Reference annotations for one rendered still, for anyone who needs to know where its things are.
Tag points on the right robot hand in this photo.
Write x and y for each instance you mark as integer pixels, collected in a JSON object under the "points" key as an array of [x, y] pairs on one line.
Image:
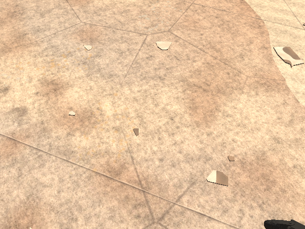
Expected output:
{"points": [[282, 224]]}

